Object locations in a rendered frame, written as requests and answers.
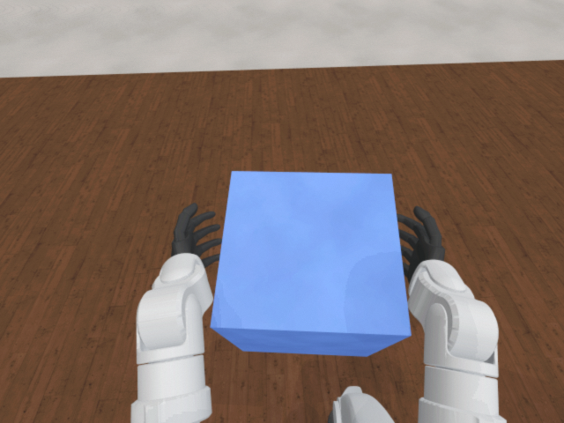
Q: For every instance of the robot right shin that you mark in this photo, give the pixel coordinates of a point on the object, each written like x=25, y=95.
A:
x=352, y=389

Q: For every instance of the right robot forearm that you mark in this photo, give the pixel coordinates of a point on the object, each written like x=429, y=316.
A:
x=461, y=336

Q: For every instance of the left robot hand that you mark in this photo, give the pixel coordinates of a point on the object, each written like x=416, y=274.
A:
x=185, y=241

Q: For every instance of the carton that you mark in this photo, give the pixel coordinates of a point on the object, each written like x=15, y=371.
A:
x=311, y=263

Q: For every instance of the robot right thigh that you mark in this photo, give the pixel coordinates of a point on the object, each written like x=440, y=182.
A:
x=359, y=408

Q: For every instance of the left robot forearm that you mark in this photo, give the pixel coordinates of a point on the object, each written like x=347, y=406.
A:
x=171, y=388

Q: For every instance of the right robot hand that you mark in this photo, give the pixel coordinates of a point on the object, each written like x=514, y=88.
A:
x=428, y=245

